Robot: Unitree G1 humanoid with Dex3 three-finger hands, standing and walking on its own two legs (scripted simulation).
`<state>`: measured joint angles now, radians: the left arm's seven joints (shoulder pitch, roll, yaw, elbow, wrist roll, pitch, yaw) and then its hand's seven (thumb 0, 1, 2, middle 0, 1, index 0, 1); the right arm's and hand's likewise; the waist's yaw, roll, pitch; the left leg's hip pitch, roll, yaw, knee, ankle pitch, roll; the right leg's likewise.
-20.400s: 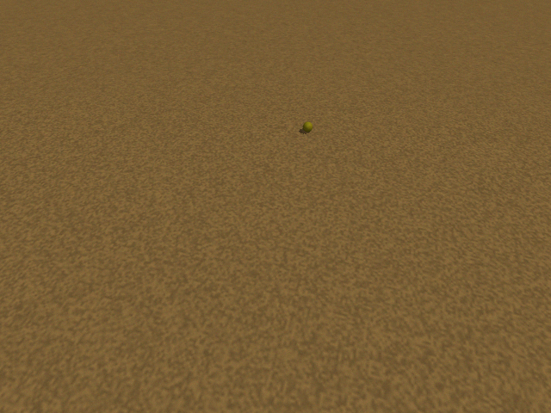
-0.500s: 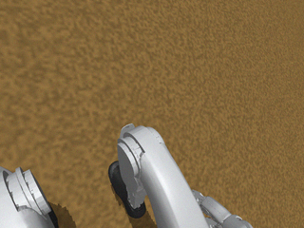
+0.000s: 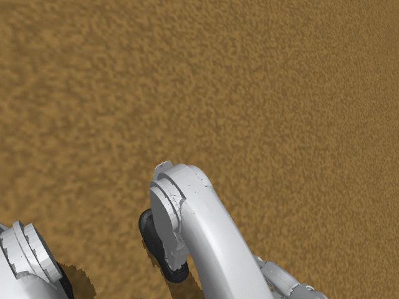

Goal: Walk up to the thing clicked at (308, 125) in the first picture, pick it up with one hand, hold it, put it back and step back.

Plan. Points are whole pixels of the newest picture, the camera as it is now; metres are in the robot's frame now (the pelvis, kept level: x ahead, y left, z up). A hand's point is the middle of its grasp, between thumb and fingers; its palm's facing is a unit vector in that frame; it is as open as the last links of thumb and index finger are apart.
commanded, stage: close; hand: left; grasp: from above
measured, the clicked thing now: out of the picture +0.45 +0.36 -0.27
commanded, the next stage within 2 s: settle in 1.34 s
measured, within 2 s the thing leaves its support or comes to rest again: leaves its support in 1.76 s
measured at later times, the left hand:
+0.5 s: hand out of the picture +0.43 +0.35 -0.25, palm faces -0.42 -0.20 -0.89, open 11.8 cm
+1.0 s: hand out of the picture +0.43 +0.35 -0.25, palm faces -0.41 -0.18 -0.89, open 8.7 cm
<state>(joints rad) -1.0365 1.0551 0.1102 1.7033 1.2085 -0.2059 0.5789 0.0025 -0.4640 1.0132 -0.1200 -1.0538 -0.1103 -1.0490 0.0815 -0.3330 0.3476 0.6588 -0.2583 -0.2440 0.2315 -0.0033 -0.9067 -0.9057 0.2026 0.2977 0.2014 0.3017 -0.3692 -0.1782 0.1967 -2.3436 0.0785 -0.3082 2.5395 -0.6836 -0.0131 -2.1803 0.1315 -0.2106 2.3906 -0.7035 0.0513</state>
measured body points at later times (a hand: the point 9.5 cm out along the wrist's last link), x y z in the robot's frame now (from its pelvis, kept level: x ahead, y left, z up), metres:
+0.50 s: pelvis +0.00 +0.00 +0.00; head +0.27 +0.14 +0.33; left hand +0.45 +0.36 -0.20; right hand +0.07 -0.25 -0.05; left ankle +0.07 +0.14 -0.27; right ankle +0.11 -0.11 -0.27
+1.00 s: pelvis +0.00 +0.00 +0.00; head +0.26 +0.14 +0.33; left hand +0.45 +0.36 -0.20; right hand +0.07 -0.24 -0.06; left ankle +0.07 +0.14 -0.27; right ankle +0.11 -0.11 -0.27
